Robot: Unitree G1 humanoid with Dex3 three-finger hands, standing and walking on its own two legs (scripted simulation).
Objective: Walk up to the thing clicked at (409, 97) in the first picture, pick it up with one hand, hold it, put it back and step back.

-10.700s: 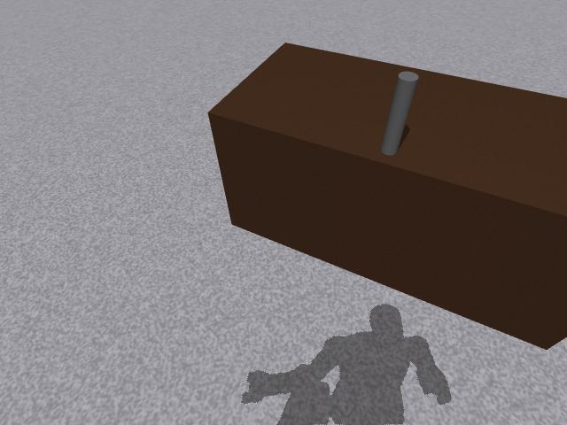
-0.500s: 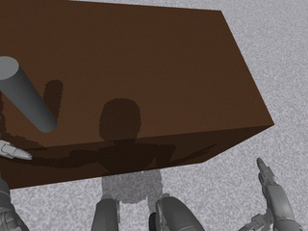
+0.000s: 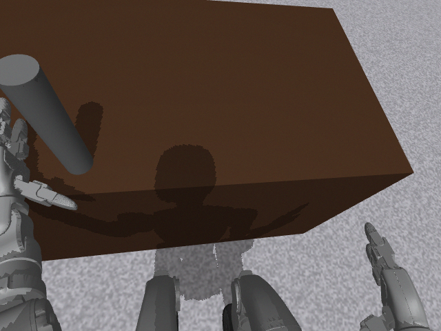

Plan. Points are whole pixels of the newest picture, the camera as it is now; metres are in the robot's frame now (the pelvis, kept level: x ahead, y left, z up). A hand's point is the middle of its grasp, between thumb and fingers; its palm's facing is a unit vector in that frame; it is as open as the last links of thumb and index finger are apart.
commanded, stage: close in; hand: left
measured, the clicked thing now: (55, 128) +0.43 +0.24 +0.07
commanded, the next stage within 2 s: rest palm in 0.14 s
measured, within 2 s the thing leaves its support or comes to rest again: leaves its support in 1.34 s
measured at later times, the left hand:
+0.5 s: hand (64, 145) +0.44 +0.25 +0.01, palm faces +0.25 -0.97 +0.00, open 17.0 cm
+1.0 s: hand (64, 129) +0.46 +0.25 +0.02, palm faces +0.22 -0.98 +0.02, open 13.1 cm
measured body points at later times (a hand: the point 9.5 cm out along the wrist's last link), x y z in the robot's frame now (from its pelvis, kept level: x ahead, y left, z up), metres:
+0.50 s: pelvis +0.02 +0.01 +0.01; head +0.15 +0.05 +0.44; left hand +0.42 +0.30 +0.02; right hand +0.17 -0.25 +0.02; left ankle +0.05 +0.10 -0.61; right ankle +0.02 -0.12 -0.61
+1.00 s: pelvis +0.02 +0.00 +0.01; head +0.15 +0.05 +0.44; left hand +0.45 +0.30 +0.02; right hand +0.17 -0.25 +0.02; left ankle +0.05 +0.10 -0.61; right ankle +0.02 -0.12 -0.61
